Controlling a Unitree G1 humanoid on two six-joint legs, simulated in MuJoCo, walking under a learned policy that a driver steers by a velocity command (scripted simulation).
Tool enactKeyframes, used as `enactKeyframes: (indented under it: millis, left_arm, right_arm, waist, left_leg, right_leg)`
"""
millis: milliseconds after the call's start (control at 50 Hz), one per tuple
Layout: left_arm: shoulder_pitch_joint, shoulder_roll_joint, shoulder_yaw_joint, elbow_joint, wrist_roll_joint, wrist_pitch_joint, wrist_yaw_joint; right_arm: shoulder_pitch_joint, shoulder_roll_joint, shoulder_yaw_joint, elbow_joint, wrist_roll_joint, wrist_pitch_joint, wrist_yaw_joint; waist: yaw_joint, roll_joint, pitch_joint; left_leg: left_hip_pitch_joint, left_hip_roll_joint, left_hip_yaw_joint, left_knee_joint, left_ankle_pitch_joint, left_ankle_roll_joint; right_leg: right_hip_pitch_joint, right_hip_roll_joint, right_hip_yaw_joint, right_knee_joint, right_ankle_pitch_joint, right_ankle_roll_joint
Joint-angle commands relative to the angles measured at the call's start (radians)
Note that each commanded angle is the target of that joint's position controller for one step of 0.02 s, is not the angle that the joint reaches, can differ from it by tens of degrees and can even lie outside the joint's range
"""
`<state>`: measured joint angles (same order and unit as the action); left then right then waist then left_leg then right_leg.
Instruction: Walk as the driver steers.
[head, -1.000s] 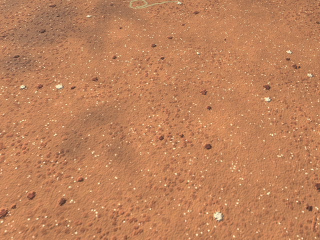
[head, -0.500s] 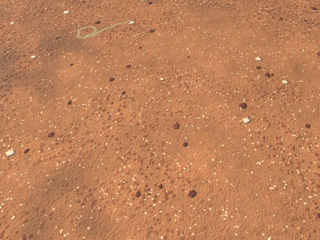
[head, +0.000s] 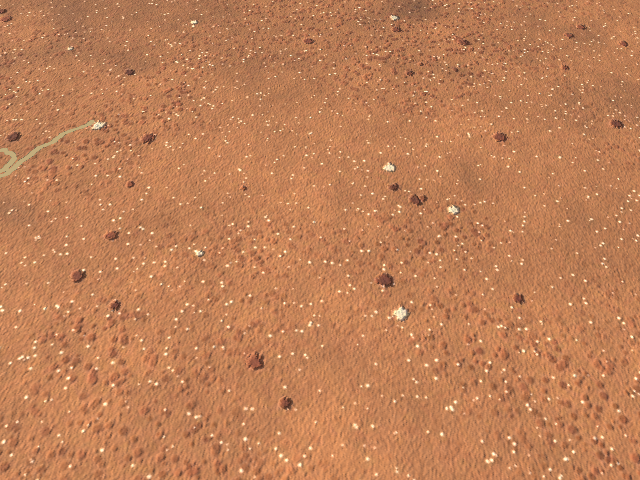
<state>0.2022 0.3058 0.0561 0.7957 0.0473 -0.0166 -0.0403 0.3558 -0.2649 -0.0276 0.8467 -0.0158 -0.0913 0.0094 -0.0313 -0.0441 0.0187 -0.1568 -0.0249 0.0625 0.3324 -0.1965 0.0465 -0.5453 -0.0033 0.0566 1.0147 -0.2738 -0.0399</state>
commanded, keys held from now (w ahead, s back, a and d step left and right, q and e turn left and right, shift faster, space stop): w+q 0.42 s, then q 0.54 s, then no key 0.02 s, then e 0.02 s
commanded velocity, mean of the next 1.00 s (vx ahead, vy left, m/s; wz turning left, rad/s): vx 0.32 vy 0.00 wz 0.45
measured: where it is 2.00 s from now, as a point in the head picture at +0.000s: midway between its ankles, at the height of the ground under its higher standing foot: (251, 404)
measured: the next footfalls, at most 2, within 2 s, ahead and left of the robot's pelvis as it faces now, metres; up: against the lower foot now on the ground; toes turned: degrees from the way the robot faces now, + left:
right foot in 0.22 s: +0.26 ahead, -0.11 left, +0.00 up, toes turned +4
left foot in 0.68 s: +0.44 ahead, +0.13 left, +0.00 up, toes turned +24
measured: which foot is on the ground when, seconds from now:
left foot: down 0.00-0.22, up 0.24-0.66, down 0.68-1.00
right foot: up 0.00-0.20, down 0.22-0.70, up 0.72-1.00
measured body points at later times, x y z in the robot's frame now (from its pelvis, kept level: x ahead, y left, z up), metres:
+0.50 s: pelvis +0.24 -0.02 +0.00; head +0.27 -0.03 +0.45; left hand +0.21 +0.25 -0.12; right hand +0.42 -0.26 -0.13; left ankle +0.28 +0.13 -0.67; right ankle +0.22 -0.12 -0.75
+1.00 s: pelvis +0.35 +0.04 -0.01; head +0.38 +0.07 +0.43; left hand +0.34 +0.33 -0.14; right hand +0.58 -0.16 -0.12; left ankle +0.40 +0.12 -0.75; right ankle +0.47 -0.10 -0.69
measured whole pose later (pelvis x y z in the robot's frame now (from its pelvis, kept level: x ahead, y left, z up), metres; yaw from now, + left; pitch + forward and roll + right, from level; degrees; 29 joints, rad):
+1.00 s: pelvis +0.35 +0.04 -0.01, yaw +31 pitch +1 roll -1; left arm 0.16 0.25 0.04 0.76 0.03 0.05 0.03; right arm 0.23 -0.26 -0.07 0.77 -0.02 0.03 0.01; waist -0.03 -0.02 0.07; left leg -0.36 -0.14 -0.07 0.43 -0.07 0.11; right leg -0.55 -0.05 0.06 1.00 -0.37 0.04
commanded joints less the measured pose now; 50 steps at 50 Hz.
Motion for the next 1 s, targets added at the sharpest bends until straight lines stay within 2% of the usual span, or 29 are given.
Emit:
enactKeyframes:
  millis: [20,60,140,180,200,220,240,260,280,300,320,340,440,480,540,580,640,660,680,700,720,740,760,780,800,820,860,900,1000]
  left_arm:
    - [-0.056,0.006,-0.016,-0.079,0.006,-0.012,-0.009]
    - [-0.138,-0.017,-0.034,-0.103,-0.007,-0.020,-0.012]
    - [-0.189,0.016,-0.034,-0.123,-0.019,-0.036,0.005]
    - [-0.121,0.033,-0.026,-0.107,-0.018,-0.048,0.018]
    - [-0.023,0.056,-0.015,-0.073,-0.010,-0.059,0.029]
    - [0.119,0.118,0.006,-0.044,0.011,-0.072,0.044]
    - [0.213,0.215,0.027,-0.049,0.027,-0.071,0.056]
    - [0.204,0.214,0.035,-0.040,0.000,-0.052,0.057]
    - [0.130,0.120,0.012,-0.055,-0.010,-0.048,0.053]
    - [0.074,0.059,-0.001,-0.058,-0.017,-0.055,0.048]
    - [0.045,0.027,-0.009,-0.058,-0.016,-0.061,0.048]
    - [0.046,0.013,-0.012,-0.048,-0.019,-0.070,0.051]
    - [0.106,0.025,0.000,-0.001,-0.032,-0.100,0.053]
    - [0.110,0.021,0.000,0.012,-0.033,-0.094,0.056]
    - [0.100,0.040,0.004,0.021,-0.035,-0.084,0.059]
    - [0.122,0.067,0.013,0.032,-0.038,-0.077,0.063]
    - [0.121,0.103,0.028,0.036,-0.044,-0.056,0.076]
    - [0.115,0.110,0.032,0.033,-0.046,-0.045,0.078]
    - [0.122,0.111,0.032,0.030,-0.049,-0.038,0.074]
    - [0.193,0.043,0.015,0.001,-0.034,-0.033,0.069]
    - [0.260,0.021,0.009,-0.041,-0.049,-0.013,0.066]
    - [0.197,0.063,0.013,-0.027,-0.020,0.001,0.066]
    - [0.126,0.050,0.010,-0.042,-0.028,0.002,0.064]
    - [0.089,0.045,0.009,-0.041,-0.024,0.003,0.068]
    - [0.082,0.049,0.011,-0.049,-0.013,0.013,0.069]
    - [0.113,0.047,0.011,-0.037,-0.004,0.029,0.069]
    - [0.132,0.032,0.009,-0.035,-0.008,0.049,0.067]
    - [0.105,0.025,0.009,-0.046,-0.013,0.056,0.068]
    - [0.024,0.034,0.012,-0.069,-0.018,0.067,0.072]
  right_arm:
    - [0.002,-0.102,-0.022,-0.026,0.011,-0.010,0.005]
    - [0.038,-0.120,-0.030,-0.005,0.008,-0.003,0.005]
    - [0.094,-0.160,-0.046,0.025,0.005,0.009,0.005]
    - [0.081,-0.168,-0.051,0.030,0.005,0.014,0.001]
    - [0.079,-0.158,-0.049,0.032,0.010,0.015,0.001]
    - [0.067,-0.123,-0.041,0.013,0.018,0.011,0.003]
    - [0.092,-0.020,-0.019,-0.037,0.036,0.009,0.001]
    - [0.124,-0.090,-0.039,-0.037,0.020,0.026,-0.008]
    - [0.098,-0.113,-0.049,-0.018,0.006,0.040,-0.008]
    - [0.063,-0.087,-0.046,-0.015,0.004,0.043,0.001]
    - [0.048,-0.072,-0.047,-0.011,0.003,0.050,0.007]
    - [0.040,-0.071,-0.051,-0.013,-0.011,0.061,0.014]
    - [-0.070,-0.034,-0.049,-0.056,-0.020,0.090,0.040]
    - [-0.129,-0.019,-0.042,-0.083,-0.021,0.091,0.044]
    - [-0.220,0.009,-0.022,-0.117,-0.016,0.086,0.057]
    - [-0.243,-0.007,-0.023,-0.130,-0.021,0.086,0.061]
    - [-0.177,-0.051,-0.038,-0.127,-0.035,0.081,0.054]
    - [-0.101,-0.068,-0.048,-0.108,-0.041,0.071,0.047]
    - [-0.005,-0.098,-0.061,-0.078,-0.052,0.056,0.031]
    - [0.023,-0.203,-0.084,-0.082,-0.047,0.046,0.015]
    - [0.025,-0.306,-0.114,-0.111,-0.003,0.064,0.010]
    - [0.013,-0.256,-0.111,-0.132,0.029,0.088,0.002]
    - [-0.062,-0.202,-0.094,-0.136,0.027,0.099,-0.006]
    - [-0.117,-0.143,-0.075,-0.136,0.020,0.106,-0.011]
    - [-0.142,-0.117,-0.068,-0.136,0.021,0.108,-0.016]
    - [-0.160,-0.103,-0.064,-0.139,0.015,0.108,-0.016]
    - [-0.154,-0.127,-0.071,-0.140,0.004,0.099,-0.007]
    - [-0.150,-0.150,-0.081,-0.141,0.001,0.098,-0.004]
    - [-0.128,-0.143,-0.083,-0.141,-0.004,0.117,-0.009]
  waist:
    - [0.031,0.142,0.018]
    - [0.008,0.148,0.030]
    - [-0.003,0.147,0.017]
    - [0.039,0.139,-0.002]
    - [0.082,0.098,-0.048]
    - [0.143,0.012,-0.144]
    - [0.156,-0.174,-0.260]
    - [0.128,-0.193,-0.262]
    - [0.092,-0.077,-0.132]
    - [0.072,-0.044,-0.045]
    - [0.051,-0.053,-0.013]
    - [0.036,-0.073,0.004]
    - [0.018,-0.036,0.018]
    - [0.014,-0.040,0.037]
    - [0.030,-0.067,0.038]
    - [0.040,-0.070,0.020]
    - [0.014,-0.072,-0.031]
    - [-0.017,-0.047,-0.077]
    - [-0.065,0.024,-0.142]
    - [-0.032,0.191,-0.223]
    - [-0.008,0.311,-0.389]
    - [-0.041,0.110,-0.376]
    - [-0.024,0.095,-0.228]
    - [0.009,0.054,-0.116]
    - [0.033,0.081,-0.071]
    - [0.051,0.096,-0.078]
    - [0.061,0.088,-0.115]
    - [0.054,0.093,-0.120]
    - [0.015,0.145,-0.094]
  left_leg:
    - [0.021,0.206,-0.207,-0.171,0.270,0.158]
    - [-0.011,0.185,-0.186,-0.166,0.284,0.149]
    - [0.022,0.221,-0.241,-0.101,0.333,0.134]
    - [0.022,0.221,-0.264,-0.022,0.338,0.113]
    - [-0.013,0.177,-0.235,0.105,0.374,0.093]
    - [-0.118,0.109,-0.181,0.328,0.267,0.068]
    - [-0.375,-0.016,-0.076,0.623,-0.180,0.029]
    - [-0.487,-0.029,-0.097,0.785,-0.337,0.039]
    - [-0.516,0.032,-0.137,0.837,-0.271,0.048]
    - [-0.509,0.064,-0.134,0.821,-0.197,0.041]
    - [-0.480,0.084,-0.125,0.795,-0.154,0.031]
    - [-0.463,0.097,-0.119,0.783,-0.133,0.019]
    - [-0.532,0.105,-0.093,0.765,-0.008,-0.015]
    - [-0.530,0.097,-0.063,0.663,0.043,-0.031]
    - [-0.391,0.069,0.004,0.422,0.163,-0.021]
    - [-0.330,0.043,0.038,0.341,0.166,-0.003]
    - [-0.233,-0.006,0.054,0.272,0.063,0.050]
    - [-0.151,-0.032,0.050,0.216,0.072,0.073]
    - [-0.011,-0.037,0.022,0.110,0.216,0.100]
    - [0.215,0.208,-0.239,0.184,0.689,0.150]
    - [0.407,0.442,-0.644,0.154,0.948,0.375]
    - [0.342,0.398,-0.572,0.099,0.753,0.362]
    - [0.197,0.354,-0.491,0.056,0.593,0.337]
    - [0.067,0.286,-0.427,0.013,0.501,0.279]
    - [-0.013,0.233,-0.386,-0.006,0.462,0.241]
    - [-0.067,0.201,-0.354,-0.019,0.441,0.218]
    - [-0.100,0.176,-0.345,-0.021,0.434,0.204]
    - [-0.114,0.163,-0.363,-0.037,0.314,0.195]
    - [-0.092,0.155,-0.447,-0.096,-0.080,0.173]
  right_leg:
    - [-0.065,-0.048,-0.062,-0.163,0.096,0.035]
    - [0.005,-0.036,-0.088,-0.297,0.143,0.049]
    - [0.107,-0.009,-0.095,-0.414,0.141,0.037]
    - [0.229,0.006,-0.090,-0.498,0.117,0.018]
    - [0.383,0.012,-0.083,-0.564,0.126,-0.002]
    - [0.585,-0.117,0.050,-0.606,0.043,-0.040]
    - [0.815,-0.393,0.387,-0.686,-0.113,-0.097]
    - [0.753,-0.458,0.593,-0.758,-0.187,-0.164]
    - [0.654,-0.408,0.479,-0.768,-0.224,-0.153]
    - [0.556,-0.352,0.345,-0.795,-0.135,-0.138]
    - [0.498,-0.308,0.242,-0.821,-0.034,-0.112]
    - [0.462,-0.281,0.169,-0.833,0.059,-0.101]
    - [0.477,-0.269,-0.028,-0.847,0.420,-0.115]
    - [0.467,-0.251,-0.123,-0.813,0.623,-0.113]
    - [0.415,-0.211,-0.240,-0.772,0.689,-0.087]
    - [0.451,-0.224,-0.256,-0.720,0.740,-0.074]
    - [0.516,-0.247,-0.261,-0.532,0.880,-0.058]
    - [0.514,-0.236,-0.266,-0.386,0.847,-0.047]
    - [0.457,-0.197,-0.284,-0.169,0.671,-0.010]
    - [0.221,-0.125,-0.285,0.113,0.018,0.031]
    - [-0.019,0.054,-0.161,0.407,-0.433,0.071]
    - [-0.058,-0.014,-0.034,0.414,-0.350,0.070]
    - [-0.078,-0.037,-0.032,0.379,-0.269,0.069]
    - [-0.067,-0.067,-0.026,0.284,-0.207,0.070]
    - [-0.031,-0.079,-0.020,0.214,-0.171,0.073]
    - [0.025,-0.071,-0.027,0.187,-0.144,0.075]
    - [0.070,-0.048,-0.030,0.151,-0.124,0.076]
    - [0.061,-0.042,-0.023,0.096,-0.104,0.080]
    - [0.017,-0.031,-0.006,-0.043,-0.075,0.085]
